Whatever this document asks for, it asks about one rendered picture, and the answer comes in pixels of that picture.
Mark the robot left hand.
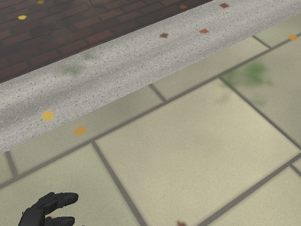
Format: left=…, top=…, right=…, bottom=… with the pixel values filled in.
left=18, top=192, right=85, bottom=226

